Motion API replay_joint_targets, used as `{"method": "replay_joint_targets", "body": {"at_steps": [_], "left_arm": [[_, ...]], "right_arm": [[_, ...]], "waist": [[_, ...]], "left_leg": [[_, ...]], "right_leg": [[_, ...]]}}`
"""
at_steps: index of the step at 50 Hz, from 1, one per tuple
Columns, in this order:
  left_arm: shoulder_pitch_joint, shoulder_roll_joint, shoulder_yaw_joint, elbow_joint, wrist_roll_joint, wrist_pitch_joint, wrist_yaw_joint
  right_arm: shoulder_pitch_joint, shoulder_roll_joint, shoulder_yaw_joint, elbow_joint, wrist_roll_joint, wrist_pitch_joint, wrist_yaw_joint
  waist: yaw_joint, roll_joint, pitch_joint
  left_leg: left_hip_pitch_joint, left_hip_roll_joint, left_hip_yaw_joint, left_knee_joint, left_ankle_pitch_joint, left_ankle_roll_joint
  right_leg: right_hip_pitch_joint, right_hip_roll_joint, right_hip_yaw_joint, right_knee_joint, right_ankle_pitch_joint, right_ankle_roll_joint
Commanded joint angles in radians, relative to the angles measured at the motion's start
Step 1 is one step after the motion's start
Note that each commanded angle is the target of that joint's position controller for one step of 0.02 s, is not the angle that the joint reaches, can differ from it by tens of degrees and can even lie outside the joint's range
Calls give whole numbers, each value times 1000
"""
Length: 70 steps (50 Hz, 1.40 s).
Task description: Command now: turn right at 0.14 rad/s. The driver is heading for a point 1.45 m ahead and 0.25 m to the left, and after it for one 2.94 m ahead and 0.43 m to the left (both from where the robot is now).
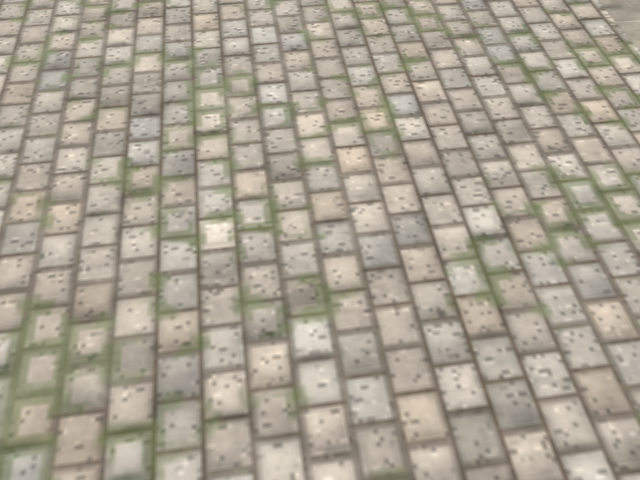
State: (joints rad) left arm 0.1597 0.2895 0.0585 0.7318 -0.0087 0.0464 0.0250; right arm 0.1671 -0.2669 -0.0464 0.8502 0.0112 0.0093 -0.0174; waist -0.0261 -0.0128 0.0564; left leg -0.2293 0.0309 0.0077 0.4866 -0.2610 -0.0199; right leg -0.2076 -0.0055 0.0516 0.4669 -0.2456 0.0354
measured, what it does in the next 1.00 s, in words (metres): stands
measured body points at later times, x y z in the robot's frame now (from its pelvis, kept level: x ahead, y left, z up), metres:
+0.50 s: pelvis +0.01 -0.02 +0.00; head +0.01 -0.03 +0.45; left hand +0.11 +0.24 -0.13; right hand +0.07 -0.31 -0.13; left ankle +0.00 +0.14 -0.74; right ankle -0.01 -0.13 -0.74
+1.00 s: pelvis +0.00 -0.01 +0.00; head +0.01 -0.01 +0.45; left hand +0.06 +0.25 -0.14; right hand +0.03 -0.28 -0.15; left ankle +0.00 +0.14 -0.74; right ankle -0.01 -0.13 -0.74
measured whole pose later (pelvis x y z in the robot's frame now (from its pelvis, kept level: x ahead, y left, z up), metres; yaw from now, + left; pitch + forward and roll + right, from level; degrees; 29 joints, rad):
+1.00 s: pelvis +0.00 -0.01 +0.00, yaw +0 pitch -2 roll +0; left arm 0.19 0.24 0.02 1.06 0.00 0.01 0.03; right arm 0.23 -0.24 -0.02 1.07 0.00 0.00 -0.04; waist -0.01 0.00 0.04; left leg -0.18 0.06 0.00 0.47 -0.27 -0.05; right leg -0.18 0.02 0.05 0.49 -0.28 0.00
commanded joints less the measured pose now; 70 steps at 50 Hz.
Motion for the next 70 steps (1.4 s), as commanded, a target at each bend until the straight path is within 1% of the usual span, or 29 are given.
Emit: {"method": "replay_joint_targets", "body": {"at_steps": [1,2,3,4,6,7,9,13,18,27,38,53,70], "left_arm": [[16,215,46,-49,19,-3,13],[-20,124,23,-50,26,-10,0],[-42,87,13,-46,31,-20,-11],[-32,92,14,-32,34,-28,-14],[-24,106,13,-14,28,-44,-17],[-15,100,10,-3,25,-48,-15],[-9,91,5,13,23,-50,-13],[-14,89,2,42,21,-50,-10],[-14,84,0,86,17,-50,-9],[2,79,-5,167,13,-47,-5],[25,75,-14,246,10,-44,2],[56,55,-24,312,7,-42,8],[106,25,-33,347,6,-40,13]], "right_arm": [[67,-89,-8,-40,-37,-39,17],[9,-94,-4,-41,-39,-39,13],[-27,-117,-8,-39,-36,-36,11],[-42,-124,-10,-31,-32,-32,7],[-20,-136,-12,-16,-28,-19,-3],[-14,-135,-12,-8,-26,-18,-4],[-2,-132,-11,13,-25,-18,-6],[5,-131,-12,48,-23,-18,-9],[12,-133,-12,85,-21,-18,-15],[32,-131,-8,136,-17,-17,-23],[67,-110,2,175,-16,-13,-28],[121,-74,16,209,-15,-14,-31],[183,-40,25,228,-13,-16,-33]], "waist": [[-49,-139,-161],[-16,-132,-163],[-9,-99,-130],[5,-97,-111],[1,-107,-66],[-1,-100,-58],[1,-76,-53],[3,-37,-46],[4,-8,-53],[5,4,-54],[10,9,-35],[16,16,-17],[20,17,0]], "left_leg": [[-90,35,-21,7,37,16],[-5,34,-19,-28,-23,-21],[23,30,-14,-41,43,-35],[31,25,-3,-35,82,-41],[35,30,-10,-44,113,-40],[43,31,-11,-50,121,-37],[51,32,-9,-59,132,-37],[61,35,-8,-74,142,-42],[73,37,-4,-83,155,-44],[72,33,5,-83,160,-37],[57,24,13,-80,149,-29],[39,12,16,-76,128,-19],[19,3,15,-73,106,-9]], "right_leg": [[235,-195,188,-78,484,-134],[114,-205,194,-92,345,-187],[84,-150,162,-101,211,-161],[65,-111,137,-105,154,-130],[28,-97,131,-112,156,-106],[19,-90,125,-110,159,-100],[19,-82,116,-104,165,-96],[20,-69,106,-100,170,-95],[29,-53,87,-91,195,-92],[34,-27,52,-77,211,-82],[21,-11,27,-70,185,-69],[4,-1,7,-67,148,-56],[-15,3,-6,-62,121,-46]]}}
